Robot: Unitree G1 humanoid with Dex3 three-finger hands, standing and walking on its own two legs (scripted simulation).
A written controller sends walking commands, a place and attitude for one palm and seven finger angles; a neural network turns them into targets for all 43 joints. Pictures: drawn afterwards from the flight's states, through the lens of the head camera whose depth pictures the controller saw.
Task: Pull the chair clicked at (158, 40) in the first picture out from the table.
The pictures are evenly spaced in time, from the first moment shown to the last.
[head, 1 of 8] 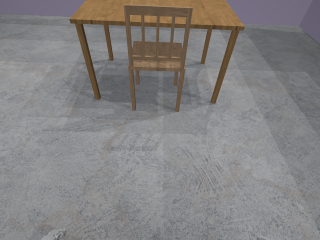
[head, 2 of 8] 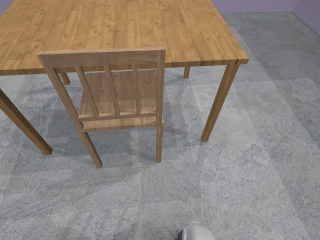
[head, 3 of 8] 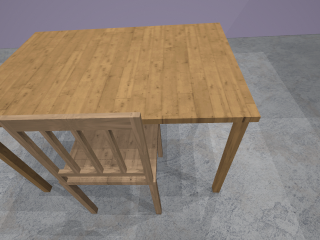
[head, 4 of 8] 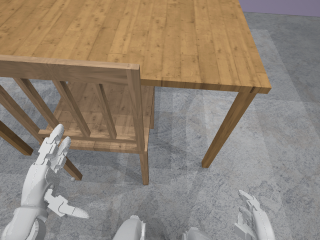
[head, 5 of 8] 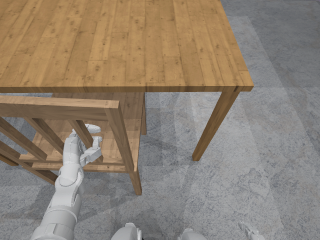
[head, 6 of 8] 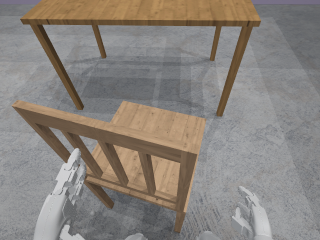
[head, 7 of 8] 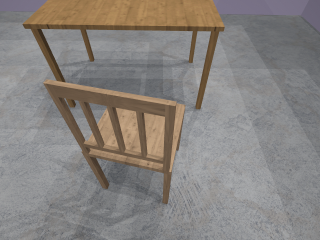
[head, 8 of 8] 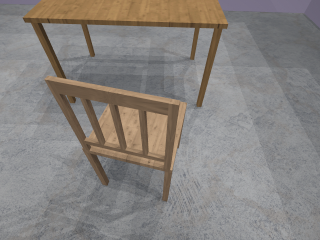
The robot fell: no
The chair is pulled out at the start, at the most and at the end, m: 0.00 0.64 0.64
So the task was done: yes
